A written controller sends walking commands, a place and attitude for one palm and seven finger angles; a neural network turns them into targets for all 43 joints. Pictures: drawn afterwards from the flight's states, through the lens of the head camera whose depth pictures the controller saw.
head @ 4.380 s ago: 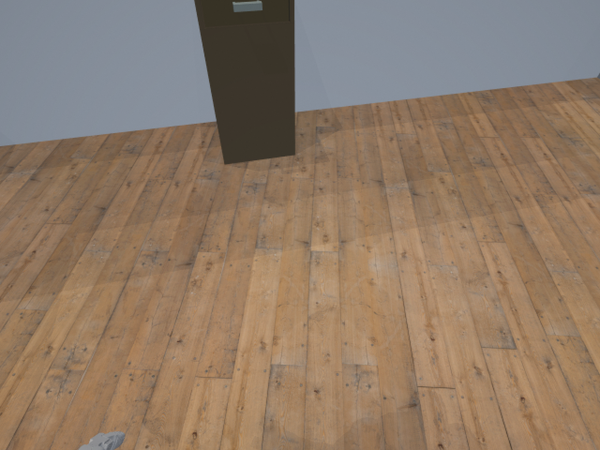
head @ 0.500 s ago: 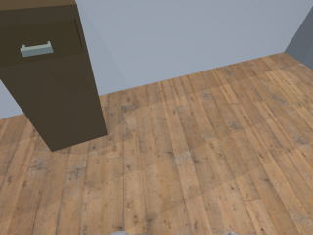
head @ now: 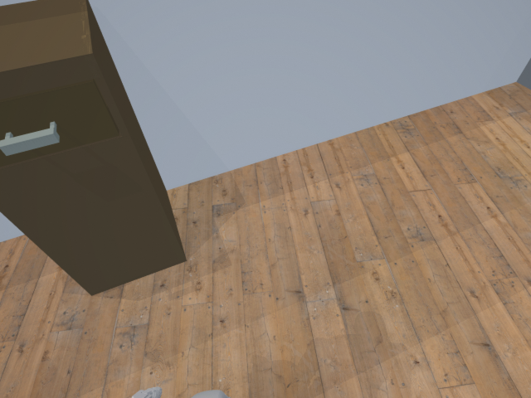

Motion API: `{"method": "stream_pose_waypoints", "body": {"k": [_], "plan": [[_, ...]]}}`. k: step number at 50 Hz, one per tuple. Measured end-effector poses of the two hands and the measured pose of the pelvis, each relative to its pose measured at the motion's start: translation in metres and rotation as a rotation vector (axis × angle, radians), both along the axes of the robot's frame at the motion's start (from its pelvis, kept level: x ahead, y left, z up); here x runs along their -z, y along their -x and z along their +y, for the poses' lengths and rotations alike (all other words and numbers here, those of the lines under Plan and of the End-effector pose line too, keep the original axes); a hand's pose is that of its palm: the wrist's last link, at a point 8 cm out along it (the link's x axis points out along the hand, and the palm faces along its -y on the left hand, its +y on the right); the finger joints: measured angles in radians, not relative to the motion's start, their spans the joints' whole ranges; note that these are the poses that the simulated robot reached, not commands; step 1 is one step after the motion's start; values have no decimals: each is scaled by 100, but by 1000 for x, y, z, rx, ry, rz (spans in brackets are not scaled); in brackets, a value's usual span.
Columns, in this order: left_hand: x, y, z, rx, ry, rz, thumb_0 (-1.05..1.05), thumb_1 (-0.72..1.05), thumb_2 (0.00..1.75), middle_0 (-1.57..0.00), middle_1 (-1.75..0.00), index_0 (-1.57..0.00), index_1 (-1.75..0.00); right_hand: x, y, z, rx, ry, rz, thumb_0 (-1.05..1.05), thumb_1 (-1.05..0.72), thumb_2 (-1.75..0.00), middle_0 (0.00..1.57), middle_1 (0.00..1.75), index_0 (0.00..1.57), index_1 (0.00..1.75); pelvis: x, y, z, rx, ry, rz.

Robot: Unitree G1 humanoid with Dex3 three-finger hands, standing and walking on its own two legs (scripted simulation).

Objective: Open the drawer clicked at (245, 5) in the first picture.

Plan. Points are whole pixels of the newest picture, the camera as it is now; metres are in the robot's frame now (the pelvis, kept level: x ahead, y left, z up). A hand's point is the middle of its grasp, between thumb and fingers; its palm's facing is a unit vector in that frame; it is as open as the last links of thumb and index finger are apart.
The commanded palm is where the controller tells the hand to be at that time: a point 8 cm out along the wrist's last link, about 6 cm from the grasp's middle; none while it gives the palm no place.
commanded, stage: turn to face it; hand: left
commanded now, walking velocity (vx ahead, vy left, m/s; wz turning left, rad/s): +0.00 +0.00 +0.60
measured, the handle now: (31, 136) +0.65 +0.57 +0.02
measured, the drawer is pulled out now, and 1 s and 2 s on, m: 0.00 0.00 0.00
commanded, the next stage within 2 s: take the last steps up to it in 0.72 s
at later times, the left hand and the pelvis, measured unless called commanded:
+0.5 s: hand out of the picture +0.03 +0.26 -0.16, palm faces +0.29 -0.92 -0.26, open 7.4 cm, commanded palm none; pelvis +0.02 +0.04 +0.00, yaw +14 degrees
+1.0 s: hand out of the picture -0.04 +0.18 -0.16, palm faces +0.47 -0.85 -0.23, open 7.3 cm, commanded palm none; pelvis +0.01 +0.00 +0.01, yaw +25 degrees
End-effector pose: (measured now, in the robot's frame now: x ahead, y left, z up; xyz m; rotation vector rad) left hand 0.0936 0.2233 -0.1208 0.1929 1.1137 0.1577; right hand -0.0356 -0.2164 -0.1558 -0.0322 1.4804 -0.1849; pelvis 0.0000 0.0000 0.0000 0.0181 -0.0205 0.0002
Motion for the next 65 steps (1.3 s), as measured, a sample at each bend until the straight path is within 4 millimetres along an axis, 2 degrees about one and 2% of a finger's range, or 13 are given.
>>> {"method": "stream_pose_waypoints", "body": {"k": [5,10,12,15,21,27,35,40,45,50,58,61,65], "plan": [[3,6,14,-62,8,10,-1,93,90,-20,-30,-21,-30,-13,-75,-12,-91,52,-137,0,-91,-90,20,29,20,30,-2,-10,5,-59,9,2],[25,27,40,-148,40,45,0,92,90,-20,-30,-21,-30,-25,-142,-7,-202,120,-261,0,-91,-90,20,29,20,30,8,-17,22,-117,35,-6],[38,38,54,-185,53,69,0,91,90,-20,-30,-21,-30,-27,-162,-1,-242,148,-305,0,-91,-90,20,29,20,30,16,-19,31,-139,42,-6],[40,55,69,-222,47,123,0,91,90,-20,-30,-21,-30,-36,-178,9,-289,165,-335,0,-91,-90,20,29,20,30,14,-18,37,-162,43,-2],[18,74,84,-282,20,136,1,91,90,-20,-30,-20,-30,-44,-187,23,-349,147,-307,0,-90,-90,20,30,20,30,-2,-20,40,-214,47,16],[5,83,81,-320,-22,140,1,91,90,-19,-30,-20,-30,-35,-189,27,-372,91,-293,0,-90,-90,20,30,20,30,-5,-22,31,-255,36,17],[-3,89,38,-350,-64,84,1,91,90,-19,-30,-20,-30,-4,-188,5,-392,11,-248,0,-90,-90,20,30,21,30,5,-20,-2,-311,9,7],[-10,108,9,-397,-33,97,1,91,90,-20,-30,-21,-30,-8,-190,-7,-423,8,-212,0,-90,-90,20,30,20,30,-3,-19,-11,-358,-5,2],[-6,127,-6,-441,5,118,1,91,90,-20,-30,-21,-30,-16,-188,-13,-466,32,-181,0,-91,-90,20,30,20,30,-8,-17,-13,-400,-9,7],[2,164,-7,-508,46,156,1,92,90,-20,-30,-21,-30,-23,-195,1,-545,56,-156,0,-91,-90,20,29,20,30,-8,-14,-2,-437,4,18],[27,235,11,-591,133,345,1,91,90,-20,-30,-21,-30,-32,-217,65,-611,72,-281,0,-91,-90,20,29,20,30,1,-13,42,-443,24,13],[24,229,28,-569,139,374,1,91,90,-20,-30,-20,-30,-36,-207,81,-586,63,-282,0,-91,-90,20,30,20,30,-4,-22,56,-440,30,4],[17,190,57,-548,123,299,1,91,90,-19,-30,-20,-30,-33,-184,86,-564,66,-190,0,-92,-90,20,30,20,30,-10,-35,71,-458,33,-2]]}}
